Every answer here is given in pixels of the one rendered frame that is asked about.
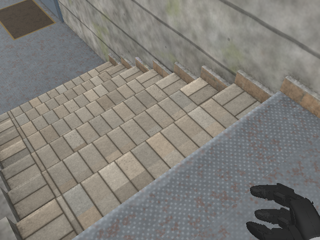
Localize stairs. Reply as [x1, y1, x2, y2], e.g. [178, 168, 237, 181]
[0, 61, 262, 240]

